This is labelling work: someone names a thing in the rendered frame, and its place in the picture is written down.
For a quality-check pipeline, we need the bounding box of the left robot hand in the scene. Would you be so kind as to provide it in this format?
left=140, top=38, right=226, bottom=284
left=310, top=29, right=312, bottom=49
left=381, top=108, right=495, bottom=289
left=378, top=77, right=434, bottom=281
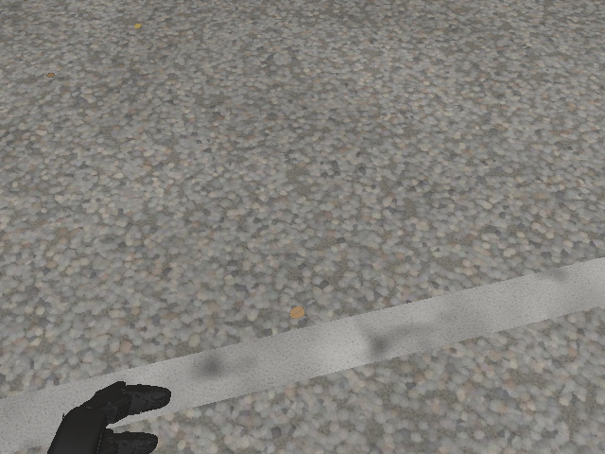
left=47, top=381, right=171, bottom=454

